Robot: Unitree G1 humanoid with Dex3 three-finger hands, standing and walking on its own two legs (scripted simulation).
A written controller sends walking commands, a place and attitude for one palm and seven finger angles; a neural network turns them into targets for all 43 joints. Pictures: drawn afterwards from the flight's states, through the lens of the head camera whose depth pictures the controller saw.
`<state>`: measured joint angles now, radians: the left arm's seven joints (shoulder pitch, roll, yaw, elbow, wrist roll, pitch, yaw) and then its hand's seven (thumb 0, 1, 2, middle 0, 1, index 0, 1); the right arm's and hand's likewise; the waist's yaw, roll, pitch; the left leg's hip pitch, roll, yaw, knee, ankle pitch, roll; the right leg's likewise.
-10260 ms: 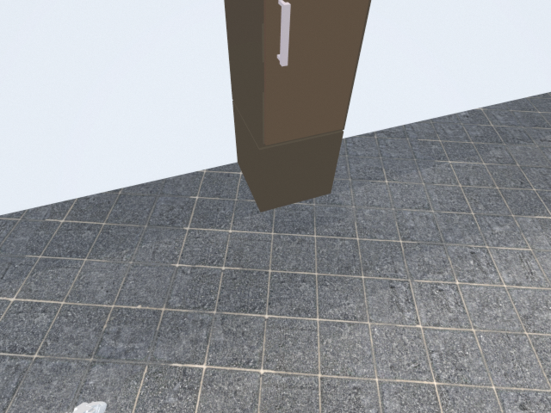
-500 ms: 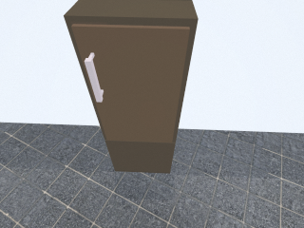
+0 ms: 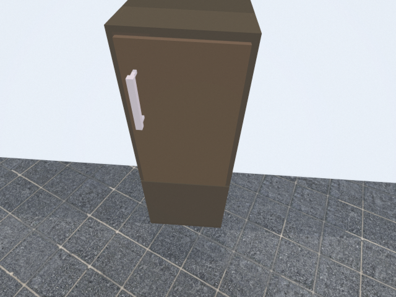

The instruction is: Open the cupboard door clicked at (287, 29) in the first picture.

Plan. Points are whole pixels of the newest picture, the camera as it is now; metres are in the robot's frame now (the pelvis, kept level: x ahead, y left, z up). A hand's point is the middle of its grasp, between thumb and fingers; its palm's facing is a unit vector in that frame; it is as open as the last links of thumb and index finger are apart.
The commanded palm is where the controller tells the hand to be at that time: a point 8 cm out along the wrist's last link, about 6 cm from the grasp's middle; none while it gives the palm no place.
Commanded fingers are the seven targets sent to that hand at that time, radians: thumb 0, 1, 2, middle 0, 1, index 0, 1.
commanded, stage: shuffle to correct the standing spot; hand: left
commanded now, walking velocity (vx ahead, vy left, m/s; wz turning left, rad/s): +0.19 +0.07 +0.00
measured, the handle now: (137, 101) +0.61 +0.22 +0.07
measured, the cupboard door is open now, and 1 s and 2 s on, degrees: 0 0 0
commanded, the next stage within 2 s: come to a stop and stand still in 0.24 s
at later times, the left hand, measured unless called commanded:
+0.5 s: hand out of the picture +0.03 +0.18 -0.19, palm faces +0.03 -0.99 -0.13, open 7.3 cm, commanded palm none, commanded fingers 0.00 0.90 0.90 -0.20 -0.30 -0.20 -0.30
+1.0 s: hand out of the picture +0.07 +0.21 -0.18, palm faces -0.02 -0.98 -0.22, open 7.3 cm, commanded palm none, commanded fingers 0.00 0.90 0.90 -0.20 -0.30 -0.20 -0.30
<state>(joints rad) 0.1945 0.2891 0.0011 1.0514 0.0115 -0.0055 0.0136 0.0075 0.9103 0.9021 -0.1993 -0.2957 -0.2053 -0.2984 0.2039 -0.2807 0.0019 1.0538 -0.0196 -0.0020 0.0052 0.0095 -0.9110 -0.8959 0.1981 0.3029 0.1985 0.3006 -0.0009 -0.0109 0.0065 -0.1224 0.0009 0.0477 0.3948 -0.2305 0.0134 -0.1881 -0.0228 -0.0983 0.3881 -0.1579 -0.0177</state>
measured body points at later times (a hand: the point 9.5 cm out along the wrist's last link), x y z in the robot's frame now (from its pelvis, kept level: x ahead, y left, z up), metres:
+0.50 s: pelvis +0.06 +0.03 -0.01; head +0.08 +0.04 +0.44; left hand +0.03 +0.23 -0.18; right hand -0.03 -0.16 -0.16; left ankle -0.01 +0.11 -0.74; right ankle +0.06 -0.09 -0.74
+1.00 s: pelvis +0.02 +0.03 -0.01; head +0.03 +0.03 +0.44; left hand +0.07 +0.27 -0.16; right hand +0.06 -0.21 -0.16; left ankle -0.01 +0.11 -0.74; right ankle +0.06 -0.09 -0.74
